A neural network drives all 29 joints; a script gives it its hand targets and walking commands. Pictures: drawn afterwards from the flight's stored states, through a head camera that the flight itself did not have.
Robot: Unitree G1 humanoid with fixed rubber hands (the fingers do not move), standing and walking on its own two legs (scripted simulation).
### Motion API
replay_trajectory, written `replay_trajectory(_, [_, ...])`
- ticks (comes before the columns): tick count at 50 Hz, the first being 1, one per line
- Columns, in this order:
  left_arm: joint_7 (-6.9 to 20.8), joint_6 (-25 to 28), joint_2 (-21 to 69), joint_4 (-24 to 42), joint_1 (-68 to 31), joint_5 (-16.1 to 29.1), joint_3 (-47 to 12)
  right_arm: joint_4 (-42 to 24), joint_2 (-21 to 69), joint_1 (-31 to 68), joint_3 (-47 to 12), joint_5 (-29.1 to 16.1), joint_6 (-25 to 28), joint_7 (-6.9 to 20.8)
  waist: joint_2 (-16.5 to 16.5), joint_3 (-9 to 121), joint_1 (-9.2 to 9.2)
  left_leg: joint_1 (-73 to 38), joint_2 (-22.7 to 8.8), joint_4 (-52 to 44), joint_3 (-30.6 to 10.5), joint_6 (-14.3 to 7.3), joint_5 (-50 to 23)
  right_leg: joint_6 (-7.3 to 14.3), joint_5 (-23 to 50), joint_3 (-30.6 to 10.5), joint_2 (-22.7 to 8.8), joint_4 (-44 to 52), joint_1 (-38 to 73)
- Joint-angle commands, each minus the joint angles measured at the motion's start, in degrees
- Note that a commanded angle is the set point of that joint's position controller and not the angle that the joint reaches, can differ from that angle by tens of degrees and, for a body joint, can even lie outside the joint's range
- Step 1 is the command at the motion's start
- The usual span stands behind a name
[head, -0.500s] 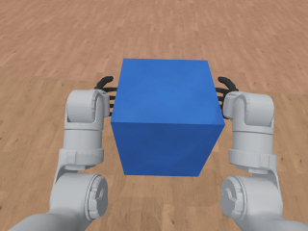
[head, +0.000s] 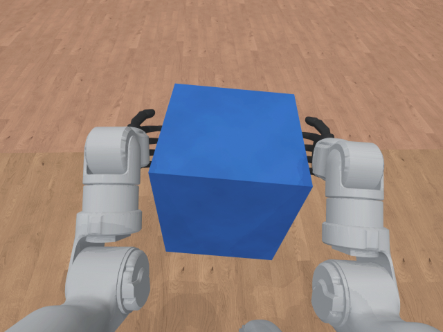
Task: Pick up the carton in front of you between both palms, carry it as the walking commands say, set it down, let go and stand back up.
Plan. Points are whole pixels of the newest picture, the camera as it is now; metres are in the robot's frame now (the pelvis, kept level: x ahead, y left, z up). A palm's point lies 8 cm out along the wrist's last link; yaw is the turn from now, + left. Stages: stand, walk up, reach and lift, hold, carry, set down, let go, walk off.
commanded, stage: carry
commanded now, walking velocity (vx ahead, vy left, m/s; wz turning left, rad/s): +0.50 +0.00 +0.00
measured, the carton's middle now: (226, 177) +0.38 -0.02 +0.07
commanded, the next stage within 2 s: none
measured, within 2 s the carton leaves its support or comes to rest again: neither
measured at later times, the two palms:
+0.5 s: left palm (146, 46) +0.64 +0.14 +0.18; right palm (282, 39) +0.68 -0.16 +0.18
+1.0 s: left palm out of the picture +0.96 +0.12 +0.22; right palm out of the picture +0.94 -0.17 +0.22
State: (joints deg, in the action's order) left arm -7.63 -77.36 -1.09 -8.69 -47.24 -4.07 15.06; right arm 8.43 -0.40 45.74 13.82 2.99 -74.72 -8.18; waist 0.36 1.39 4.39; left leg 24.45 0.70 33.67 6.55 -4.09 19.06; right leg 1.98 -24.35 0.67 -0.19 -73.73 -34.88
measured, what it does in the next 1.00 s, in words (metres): climbs: right foot, then left foot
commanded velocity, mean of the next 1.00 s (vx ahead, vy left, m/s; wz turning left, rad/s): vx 0.50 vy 0.00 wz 0.00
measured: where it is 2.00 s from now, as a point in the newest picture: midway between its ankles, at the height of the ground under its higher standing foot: (207, 144)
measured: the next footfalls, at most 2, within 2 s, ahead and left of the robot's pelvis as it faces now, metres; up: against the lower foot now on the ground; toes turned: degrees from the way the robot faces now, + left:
right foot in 0.26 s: +0.33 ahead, -0.12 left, +0.02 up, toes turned -5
left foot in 0.68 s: +0.57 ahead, +0.09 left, +0.04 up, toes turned +6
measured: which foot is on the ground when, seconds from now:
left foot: down 0.00-0.28, up 0.30-0.66, down 0.68-1.00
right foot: up 0.00-0.24, down 0.26-0.68, up 0.70-1.00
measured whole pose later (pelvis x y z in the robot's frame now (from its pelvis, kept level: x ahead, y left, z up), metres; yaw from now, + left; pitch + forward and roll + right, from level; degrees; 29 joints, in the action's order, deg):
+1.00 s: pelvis +0.57 +0.00 +0.05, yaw +0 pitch +5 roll +0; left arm -7.2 -77.8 0.3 -0.6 -47.3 -4.5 16.4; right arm 3.1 -0.3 47.5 15.0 1.4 -74.5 -9.0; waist 0.1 1.0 4.6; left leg 15.6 0.5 28.3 6.1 -3.2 23.1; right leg 1.4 -19.5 2.7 -2.2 -53.7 -42.5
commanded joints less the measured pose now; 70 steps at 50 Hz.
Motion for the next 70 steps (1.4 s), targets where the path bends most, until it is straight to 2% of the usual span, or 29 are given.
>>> replay_trajectory(1, [9.9, 3.4, 60.7, 9.4, -43.6, 21.8, -31.4, -12.8, 65.9, 52.3, -34.6, -30.9, 0.8, 15.0, -6.1, 29.6, -1.37, -32.1, -15.4, -9.7, -22.4, -8.5, -18.6, -0.1, 1.4, -0.4, -1.9, 2.7, -12.3])
replay_trajectory(4, [8.8, 3.1, 58.3, 11.8, -43.2, 20.5, -32.1, -13.8, 63.3, 50.2, -34.6, -30.4, 0.2, 14.8, -6.6, 28.4, -0.55, -32.3, -15.1, -11.2, -18.4, -9.7, -19.1, -0.9, 2.9, 1.2, -2.7, 12.4, -13.1])
replay_trajectory(9, [9.5, 1.7, 55.8, 8.6, -40.5, 20.1, -33.3, -8.1, 59.5, 44.3, -34.0, -27.5, -1.0, 14.7, -8.9, 25.0, -0.63, -29.1, -12.5, -9.7, -9.6, -6.2, -30.7, -0.1, 9.9, 7.4, 0.4, 32.0, -2.4])
replay_trajectory(12, [10.9, 1.4, 56.8, 3.7, -39.8, 21.0, -32.9, -2.9, 59.4, 42.0, -32.7, -25.6, -1.2, 14.9, -7.8, 28.8, -5.7, -22.6, -10.1, 5.6, -1.8, -1.2, -47.4, 2.8, 13.3, 13.3, 5.4, 43.3, 20.9])
replay_trajectory(13, [11.5, 1.6, 57.3, 1.8, -38.0, 21.5, -32.4, -1.8, 59.1, 42.5, -32.4, -25.0, -1.2, 15.1, -4.8, 33.5, -9.13, -13.6, -8.6, 15.5, -0.8, 1.2, -36.5, 4.1, 10.8, 6.4, 0.5, 43.4, 36.5])
replay_trajectory(14, [11.9, 2.2, 56.4, 1.1, -38.7, 21.2, -31.4, -0.8, 60.5, 43.0, -31.8, -24.8, -1.3, 15.3, 10.5, 37.7, -9.1, 3.7, -1.8, 31.0, -0.6, 4.3, -14.6, 11.3, 8.4, -24.5, -16.1, 46.9, 49.3])
replay_trajectory(15, [12.4, 2.6, 58.1, 1.1, -39.5, 22.3, -31.8, -0.3, 60.8, 44.2, -31.4, -24.0, -1.1, 15.4, 16.8, 34.2, -10.04, 17.9, 4.4, 41.5, -5.0, 4.0, 10.4, 16.1, 17.8, -38.5, -19.0, 52.0, 52.8])
replay_trajectory(18, [13.6, 3.3, 63.9, 9.5, -49.1, 28.1, -34.6, -2.3, 62.1, 45.3, -29.9, -23.0, -0.3, 14.0, 2.0, 29.1, -8.79, 24.0, -2.2, 46.7, -8.9, 1.3, 6.6, 12.9, 26.3, -23.7, -16.4, 47.0, 45.1])
replay_trajectory(20, [13.8, 3.5, 65.7, 13.5, -53.0, 30.6, -35.9, -4.3, 62.1, 45.1, -29.5, -22.1, -0.1, 12.6, 3.8, 29.1, -7.58, 21.7, -3.3, 42.1, -8.2, 1.4, 4.3, 10.6, 20.9, -19.1, -14.6, 49.0, 41.0])
replay_trajectory(24, [13.8, 2.9, 64.2, 16.4, -52.2, 31.5, -36.0, -7.6, 59.4, 43.4, -30.0, -20.4, -0.1, 10.6, 5.3, 28.7, -7.92, 23.7, -3.8, 33.9, -5.3, 2.6, 3.4, 12.1, 20.5, -14.8, -14.4, 50.9, 40.7])
replay_trajectory(28, [13.8, 1.8, 61.4, 13.6, -48.0, 29.7, -35.5, -6.3, 57.1, 40.9, -30.8, -19.4, -1.1, 10.3, 7.1, 26.2, -8.64, 19.0, -3.7, 17.8, -2.8, 3.1, -2.6, 10.8, 26.3, -8.7, -13.1, 51.2, 39.4])
replay_trajectory(31, [14.1, 1.5, 60.3, 8.9, -45.3, 27.7, -34.8, -2.2, 57.2, 39.6, -30.8, -19.3, -1.5, 11.4, 8.3, 24.3, -8.18, 11.0, 0.0, 6.8, 2.6, 1.9, -3.9, 8.2, 34.6, -3.6, -11.5, 48.8, 38.0])
replay_trajectory(33, [14.2, 1.7, 60.2, 5.6, -44.0, 26.6, -33.8, 1.3, 58.5, 39.2, -30.5, -19.9, -1.4, 12.4, 8.1, 26.4, -4.66, -3.7, 4.4, -1.9, 7.4, 0.5, -5.5, 5.0, 47.4, 2.0, -9.9, 39.1, 34.1])
replay_trajectory(34, [14.2, 1.8, 60.6, 4.3, -43.7, 26.2, -33.5, 3.3, 59.1, 38.1, -30.1, -20.3, -1.0, 12.9, 5.4, 30.9, -1.34, -18.4, 3.2, -3.2, 5.7, -0.7, -7.1, 2.3, 46.1, 5.1, -8.1, 30.1, 28.1])
replay_trajectory(35, [14.4, 2.0, 60.7, 3.3, -43.9, 25.7, -33.2, 4.3, 59.3, 37.2, -29.5, -20.5, -0.6, 13.3, -2.1, 35.3, 1.22, -32.4, -9.1, -6.1, -14.5, -4.4, 3.8, -0.7, 27.8, 5.2, -5.7, 17.5, 14.8])
replay_trajectory(36, [14.5, 2.0, 62.0, 3.0, -45.2, 25.6, -33.0, 4.1, 58.9, 38.9, -29.1, -20.8, 0.2, 13.5, -18.4, 34.3, 0.82, -41.8, -20.4, -11.6, -41.9, -12.2, -6.5, -2.2, -1.3, 3.3, 4.4, 5.3, -4.3])
replay_trajectory(37, [13.9, 2.3, 62.1, 5.0, -46.0, 25.4, -33.7, 1.8, 60.6, 39.1, -29.3, -21.9, 0.0, 13.7, -15.9, 32.4, 0.74, -43.1, -21.0, -10.7, -43.2, -14.3, -12.5, -0.6, -6.2, -1.4, 3.1, -4.5, -12.0])
replay_trajectory(39, [12.7, 2.8, 61.9, 6.5, -46.7, 24.2, -32.2, -5.3, 64.2, 47.5, -32.4, -26.4, 0.6, 14.3, -4.2, 29.8, 0.62, -37.8, -18.0, -6.7, -32.1, -11.9, -22.7, 0.4, -2.6, -2.4, -0.1, -6.4, -14.6])
replay_trajectory(40, [11.9, 2.9, 61.8, 7.4, -46.0, 23.6, -31.8, -8.5, 65.2, 50.3, -33.7, -28.3, 0.8, 14.4, -3.4, 29.2, -0.18, -35.0, -16.9, -7.3, -28.8, -10.0, -22.2, 0.5, -0.5, -2.9, -1.4, -3.5, -13.9])
replay_trajectory(48, [8.7, 2.1, 55.6, 11.3, -40.7, 19.2, -32.1, -12.9, 61.1, 47.6, -34.8, -29.4, -0.6, 14.1, -6.8, 27.9, -0.29, -30.1, -14.9, -11.3, -16.2, -9.3, -19.8, -0.8, 5.2, 2.0, -2.5, 19.8, -9.1])
replay_trajectory(52, [9.9, 1.4, 55.3, 6.6, -38.7, 19.3, -32.8, -6.3, 59.6, 43.7, -34.0, -26.9, -1.1, 14.7, -9.0, 24.8, -0.9, -26.8, -12.3, -8.8, -8.8, -5.6, -30.6, 0.3, 8.9, 9.0, 1.8, 34.6, 1.1])
replay_trajectory(54, [10.9, 1.5, 56.6, 3.0, -38.1, 20.0, -32.6, -2.6, 60.2, 42.3, -33.0, -25.7, -1.0, 15.0, -8.0, 27.3, -4.66, -22.0, -10.6, 2.1, -3.2, -2.2, -43.0, 2.3, 12.7, 13.3, 5.4, 42.5, 17.7])
replay_trajectory(55, [11.4, 1.8, 57.1, 1.1, -36.9, 20.3, -32.1, -1.1, 60.5, 41.8, -32.7, -25.3, -0.9, 15.2, -5.6, 31.9, -7.63, -15.1, -9.1, 11.3, -0.8, 0.6, -39.6, 3.9, 11.8, 9.7, 3.0, 43.0, 32.7])
replay_trajectory(56, [11.9, 2.2, 57.1, 0.2, -36.2, 20.5, -31.4, -0.1, 60.7, 42.4, -32.3, -25.0, -0.8, 15.5, 3.0, 35.6, -9.86, -1.7, -5.2, 24.4, -0.5, 3.1, -19.5, 7.6, 2.8, -12.7, -10.5, 46.6, 45.4])
replay_trajectory(57, [12.2, 3.0, 57.5, 0.5, -38.9, 20.9, -31.5, 0.1, 62.4, 44.2, -31.9, -24.7, -0.6, 15.7, 18.0, 33.4, -9.82, 16.8, 4.3, 36.8, -2.8, 4.6, 10.6, 15.3, 12.5, -37.3, -19.5, 52.5, 53.4])
replay_trajectory(58, [12.5, 2.8, 58.9, 2.5, -39.1, 22.7, -32.2, -1.4, 62.6, 44.3, -32.2, -24.2, -0.3, 15.1, 12.6, 31.6, -8.63, 22.8, 0.9, 45.0, -8.3, 2.5, 11.8, 16.1, 15.4, -36.3, -19.9, 50.6, 53.2])
replay_trajectory(60, [13.1, 3.5, 63.1, 9.8, -47.5, 27.0, -35.0, -3.1, 62.3, 44.8, -30.7, -23.1, 0.1, 13.9, 1.9, 28.9, -8.74, 24.1, -2.0, 46.5, -8.8, 1.4, 7.1, 13.4, 24.3, -25.2, -17.0, 47.7, 46.1])
replay_trajectory(62, [13.2, 3.7, 64.9, 14.3, -51.5, 30.0, -36.7, -5.3, 61.8, 44.0, -30.3, -22.2, 0.2, 12.4, 2.9, 28.7, -7.58, 22.0, -3.4, 42.0, -8.5, 1.4, 4.4, 10.7, 20.5, -19.7, -15.1, 49.2, 41.8])
replay_trajectory(70, [13.5, 1.8, 60.3, 14.2, -46.5, 29.9, -36.2, -7.1, 55.4, 39.2, -31.0, -18.5, -1.0, 9.9, 6.4, 25.7, -8.68, 20.9, -3.9, 19.5, -2.9, 3.2, -2.0, 10.9, 26.1, -9.3, -13.4, 51.5, 40.4])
